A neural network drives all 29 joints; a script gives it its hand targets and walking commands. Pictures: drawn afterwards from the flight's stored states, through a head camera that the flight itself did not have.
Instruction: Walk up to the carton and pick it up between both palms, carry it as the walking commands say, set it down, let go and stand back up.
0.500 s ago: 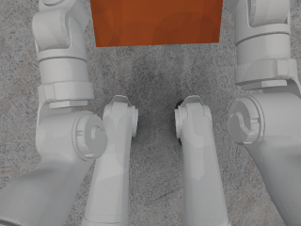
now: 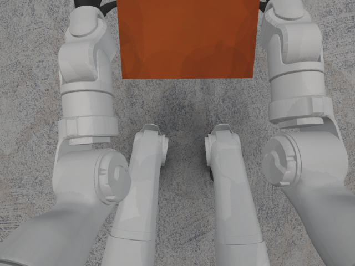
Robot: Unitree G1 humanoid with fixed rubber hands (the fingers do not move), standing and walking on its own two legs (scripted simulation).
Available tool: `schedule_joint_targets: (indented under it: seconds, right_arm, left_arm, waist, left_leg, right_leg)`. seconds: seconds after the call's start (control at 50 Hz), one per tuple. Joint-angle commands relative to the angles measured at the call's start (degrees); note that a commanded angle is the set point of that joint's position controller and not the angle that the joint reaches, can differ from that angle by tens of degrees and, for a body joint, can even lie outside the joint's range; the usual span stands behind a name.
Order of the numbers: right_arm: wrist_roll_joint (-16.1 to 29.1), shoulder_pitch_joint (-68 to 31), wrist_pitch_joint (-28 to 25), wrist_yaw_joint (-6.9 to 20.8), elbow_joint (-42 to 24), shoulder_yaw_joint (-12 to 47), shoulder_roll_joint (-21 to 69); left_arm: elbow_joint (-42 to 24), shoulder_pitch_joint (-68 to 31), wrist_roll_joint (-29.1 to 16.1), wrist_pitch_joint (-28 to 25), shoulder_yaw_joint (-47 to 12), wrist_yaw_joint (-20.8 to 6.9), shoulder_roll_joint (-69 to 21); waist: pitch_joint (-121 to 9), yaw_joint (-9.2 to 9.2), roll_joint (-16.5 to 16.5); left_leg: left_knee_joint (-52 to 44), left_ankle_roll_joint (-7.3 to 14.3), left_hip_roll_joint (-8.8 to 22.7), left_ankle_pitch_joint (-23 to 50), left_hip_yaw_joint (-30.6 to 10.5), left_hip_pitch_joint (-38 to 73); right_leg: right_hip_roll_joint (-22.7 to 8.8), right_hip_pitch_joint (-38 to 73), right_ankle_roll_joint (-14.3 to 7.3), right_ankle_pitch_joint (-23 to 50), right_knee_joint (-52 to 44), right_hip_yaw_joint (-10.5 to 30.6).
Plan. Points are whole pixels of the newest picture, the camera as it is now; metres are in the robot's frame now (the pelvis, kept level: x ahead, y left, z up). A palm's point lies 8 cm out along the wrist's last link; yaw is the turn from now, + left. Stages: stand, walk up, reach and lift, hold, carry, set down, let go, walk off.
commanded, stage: reach and lift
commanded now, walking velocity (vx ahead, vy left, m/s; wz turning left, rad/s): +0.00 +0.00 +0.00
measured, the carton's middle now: (181, 12) +0.55 +0.02 -0.14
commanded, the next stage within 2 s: none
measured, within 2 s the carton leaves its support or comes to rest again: neither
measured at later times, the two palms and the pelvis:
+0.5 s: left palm (74, 11) +0.49 +0.16 +0.00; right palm out of the picture +0.51 -0.13 -0.01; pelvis -0.01 +0.00 +0.04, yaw -1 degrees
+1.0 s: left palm (35, 15) +0.46 +0.16 +0.07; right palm out of the picture +0.49 -0.13 +0.06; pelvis +0.02 +0.00 +0.11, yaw -2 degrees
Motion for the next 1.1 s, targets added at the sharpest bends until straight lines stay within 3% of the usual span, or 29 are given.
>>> schedule_joint_targets:
  seconds: [0.0, 0.04, 0.06, 0.08, 0.1, 0.12, 0.18, 0.24, 0.3, 0.34, 0.36, 0.38, 0.4, 0.42, 0.44, 0.52, 0.6, 0.7, 0.72, 0.74, 0.8, 0.82, 0.86, 0.88, 0.92, 0.94, 0.96, 1.0, 1.08]
  right_arm:
    - [16.3, -44.4, -6.1, 19.1, -15.3, 33.9, 67.8]
    - [13.4, -40.0, -6.0, 19.2, -9.9, 31.7, 64.8]
    - [15.4, -44.2, -6.8, 19.2, -12.0, 32.8, 65.2]
    - [15.2, -42.9, -6.2, 19.1, -15.0, 34.9, 66.4]
    - [16.5, -44.0, -7.2, 18.6, -17.9, 36.4, 67.4]
    - [16.5, -44.9, -7.2, 18.4, -19.6, 36.1, 66.0]
    - [14.6, -39.7, -7.1, 18.0, -12.2, 33.3, 66.4]
    - [18.3, -42.4, -6.8, 18.0, -21.2, 37.8, 68.0]
    - [13.7, -41.9, -6.1, 17.6, -10.3, 31.5, 65.6]
    - [13.7, -46.7, -5.9, 18.1, -11.4, 32.7, 65.7]
    - [18.0, -48.7, -5.9, 17.6, -23.5, 38.4, 70.1]
    - [13.8, -44.2, -5.2, 18.1, -11.9, 32.3, 66.9]
    - [14.0, -44.0, -5.2, 18.0, -12.8, 33.1, 69.9]
    - [12.6, -40.5, -5.1, 18.5, -6.6, 31.4, 68.9]
    - [15.6, -43.7, -5.7, 19.0, -13.5, 35.0, 70.6]
    - [16.7, -40.0, -6.6, 18.9, -13.8, 35.3, 72.4]
    - [14.0, -35.4, -6.8, 18.9, -10.9, 30.4, 69.4]
    - [15.0, -32.6, -7.2, 19.3, -10.9, 34.8, 74.2]
    - [14.4, -31.3, -7.3, 19.3, -9.5, 34.3, 72.8]
    - [15.3, -30.0, -7.9, 19.0, -16.4, 36.6, 74.6]
    - [16.5, -32.7, -8.6, 19.0, -19.2, 38.9, 72.9]
    - [15.2, -30.0, -8.5, 18.8, -18.7, 38.5, 72.9]
    - [14.7, -25.4, -8.3, 18.6, -15.8, 39.8, 73.9]
    - [12.9, -25.3, -8.7, 18.6, -17.0, 38.8, 69.8]
    - [13.9, -24.5, -8.3, 18.5, -16.3, 40.3, 73.2]
    - [12.2, -20.4, -8.5, 19.0, -13.9, 37.6, 72.1]
    - [14.5, -21.4, -8.3, 18.8, -17.8, 40.9, 76.0]
    - [13.1, -22.4, -8.7, 19.2, -18.1, 40.9, 73.4]
    - [13.1, -26.0, -9.7, 19.4, -21.5, 41.1, 69.7]
  left_arm:
    - [0.1, -39.1, -13.6, -0.9, -40.6, -21.0, -63.9]
    - [2.7, -37.5, -13.6, -0.4, -41.4, -20.9, -64.3]
    - [2.0, -38.6, -13.3, -1.0, -41.0, -20.8, -63.9]
    - [-2.9, -40.2, -14.8, -0.9, -42.9, -20.9, -65.1]
    - [-4.3, -40.5, -14.8, -1.5, -44.5, -20.6, -64.2]
    - [-6.5, -40.0, -15.4, -1.4, -45.3, -20.3, -65.0]
    - [-4.9, -42.6, -15.1, -1.7, -44.7, -20.6, -60.8]
    - [-11.2, -41.5, -17.3, -1.7, -48.3, -19.4, -60.6]
    - [-2.5, -43.2, -14.6, -1.5, -42.7, -20.0, -58.9]
    - [1.0, -42.4, -13.0, -0.8, -39.2, -20.2, -59.4]
    - [-5.5, -40.8, -16.0, -1.1, -42.5, -19.8, -62.1]
    - [1.7, -39.9, -13.7, -0.7, -38.1, -20.6, -58.4]
    - [-0.2, -41.8, -13.4, -0.5, -39.0, -20.9, -60.8]
    - [2.3, -38.3, -11.5, -0.7, -37.4, -21.5, -59.5]
    - [-0.2, -36.9, -13.3, -0.3, -40.6, -21.4, -63.7]
    - [-3.7, -37.8, -15.0, -0.6, -43.7, -21.6, -66.0]
    - [-2.5, -37.1, -16.0, -0.9, -46.6, -21.6, -68.4]
    - [-2.8, -32.9, -12.4, -2.0, -44.1, -22.7, -64.7]
    - [0.4, -29.3, -11.7, -2.5, -41.6, -22.8, -62.7]
    - [-3.0, -26.7, -13.6, -2.3, -45.2, -22.6, -67.4]
    - [-5.3, -25.0, -13.7, -3.2, -46.6, -22.7, -67.8]
    - [-4.7, -24.1, -14.2, -2.7, -48.5, -22.6, -68.8]
    - [-7.6, -24.5, -14.3, -3.0, -49.6, -22.6, -65.9]
    - [-7.6, -24.6, -14.0, -3.2, -49.6, -22.4, -65.3]
    - [-9.6, -24.9, -13.7, -3.9, -50.2, -21.9, -65.3]
    - [-13.1, -27.1, -14.4, -3.9, -52.7, -21.6, -64.6]
    - [-15.5, -25.7, -15.3, -3.8, -53.9, -21.5, -66.3]
    - [-6.9, -18.3, -11.5, -3.0, -49.3, -22.0, -64.9]
    - [-7.3, -17.1, -13.0, -2.5, -50.4, -22.0, -68.3]
  waist:
    - [-139.9, 4.66, -2.3]
    - [-137.0, 0.01, -2.6]
    - [-134.3, 4.08, -0.7]
    - [-139.8, 0.72, -3.5]
    - [-141.7, 4.14, -1.4]
    - [-144.7, 0.82, -3.0]
    - [-137.1, 0.43, -2.1]
    - [-148.2, 2.38, -3.3]
    - [-131.0, 1.73, -2.7]
    - [-126.7, 4.98, -5.1]
    - [-143.4, 5.11, -8.3]
    - [-129.5, 4.72, -8.4]
    - [-132.6, 3.48, -7.6]
    - [-125.8, 7.59, -6.0]
    - [-134.9, 5.86, -7.1]
    - [-138.1, 4.83, -2.1]
    - [-130.8, -0.19, 0.7]
    - [-126.9, 4.58, 0.0]
    - [-123.8, 5.82, -4.8]
    - [-133.2, 3.28, -4.9]
    - [-133.0, 5.6, -1.9]
    - [-133.6, 2.02, -2.0]
    - [-131.4, 4.82, -3.0]
    - [-127.0, 0.9, -3.1]
    - [-128.4, 4.9, -2.0]
    - [-129.5, 0.13, -1.2]
    - [-131.4, 4.04, -1.0]
    - [-122.9, 5.12, -3.6]
    - [-125.0, 3.46, -0.7]
  left_leg:
    - [-12.4, 1.9, -4.2, 16.2, 10.5, 34.1]
    - [-12.2, 1.5, -3.7, 16.1, 9.4, 32.2]
    - [-13.8, 1.7, -4.1, 14.2, 8.9, 33.6]
    - [-13.6, 2.2, -3.6, 15.9, 9.2, 36.0]
    - [-14.6, 2.1, -4.0, 17.1, 8.9, 35.7]
    - [-14.5, 2.2, -4.3, 20.9, 8.2, 39.4]
    - [-15.8, 1.8, -3.9, 13.4, 8.8, 34.4]
    - [-16.2, 2.0, -3.6, 21.0, 8.0, 44.2]
    - [-19.7, 3.1, -3.3, 4.8, 8.9, 34.4]
    - [-20.0, 3.6, -3.0, 0.6, 8.7, 31.5]
    - [-20.6, 3.7, -3.5, 8.4, 9.5, 42.2]
    - [-20.4, 3.7, -2.9, 2.8, 9.0, 34.0]
    - [-20.2, 3.8, -3.3, 2.1, 9.3, 36.5]
    - [-23.0, 3.8, -2.7, 2.7, 8.9, 34.2]
    - [-23.2, 3.9, -3.3, 8.4, 7.8, 43.5]
    - [-24.0, 2.6, -3.2, 11.9, 9.1, 46.9]
    - [-27.5, 2.0, -2.7, 12.9, 7.9, 49.2]
    - [-29.7, 3.1, -3.4, 13.6, 9.0, 42.2]
    - [-30.5, 3.4, -2.8, 13.0, 8.8, 41.5]
    - [-30.7, 2.7, -2.9, 19.0, 7.9, 48.6]
    - [-31.9, 3.4, -3.6, 20.8, 7.7, 52.8]
    - [-31.9, 3.1, -3.3, 22.1, 7.7, 53.6]
    - [-32.7, 2.5, -3.2, 24.0, 7.4, 52.4]
    - [-32.2, 2.5, -3.2, 21.7, 6.8, 50.4]
    - [-35.2, 3.0, -2.8, 21.6, 7.0, 53.1]
    - [-35.2, 2.0, -2.6, 21.0, 6.0, 56.7]
    - [-36.9, 2.6, -2.8, 25.1, 6.6, 59.9]
    - [-37.3, 2.3, -2.4, 20.4, 7.0, 53.7]
    - [-39.8, 2.2, -1.8, 20.2, 6.0, 61.0]
  right_leg:
    - [3.8, 44.9, -2.3, 13.5, -12.6, -9.0]
    - [4.0, 42.0, -2.7, 13.5, -12.7, -9.4]
    - [3.1, 42.5, -3.2, 10.9, -13.6, -8.3]
    - [3.9, 46.2, -2.6, 13.5, -13.8, -9.1]
    - [3.4, 48.3, -2.6, 15.9, -13.9, -8.2]
    - [3.8, 50.7, -2.5, 19.4, -14.1, -8.7]
    - [3.5, 47.3, -2.2, 12.8, -15.9, -8.6]
    - [4.0, 52.9, -2.3, 18.2, -16.5, -8.1]
    - [3.0, 47.4, -2.5, 4.1, -19.8, -8.2]
    - [2.9, 46.6, -2.9, -1.2, -20.9, -7.1]
    - [3.5, 60.3, -2.0, 5.2, -22.7, -6.3]
    - [3.5, 49.3, -1.8, 0.3, -21.7, -8.2]
    - [2.9, 53.8, -2.2, 0.5, -22.5, -7.2]
    - [2.5, 51.5, -2.3, 1.3, -23.0, -7.3]
    - [3.0, 55.0, -1.7, 5.5, -23.5, -8.1]
    - [2.7, 58.1, -2.4, 8.7, -25.7, -6.9]
    - [3.3, 54.2, -3.0, 9.5, -27.9, -7.8]
    - [2.0, 62.9, -2.1, 13.8, -30.2, -5.3]
    - [2.8, 61.2, -1.3, 12.1, -30.9, -6.0]
    - [3.3, 68.7, -1.7, 17.3, -31.5, -6.1]
    - [3.1, 67.8, -2.1, 18.8, -32.3, -5.5]
    - [3.1, 67.8, -2.0, 20.2, -32.4, -5.7]
    - [2.9, 70.0, -2.3, 22.9, -34.2, -4.9]
    - [3.4, 65.6, -2.1, 20.8, -34.4, -5.0]
    - [3.0, 68.4, -2.0, 20.3, -35.3, -4.8]
    - [3.8, 65.9, -2.9, 19.0, -35.9, -5.8]
    - [3.5, 72.0, -2.8, 23.1, -37.1, -4.9]
    - [3.1, 70.4, -2.5, 19.1, -38.2, -4.6]
    - [2.6, 71.5, -3.3, 17.9, -40.8, -4.7]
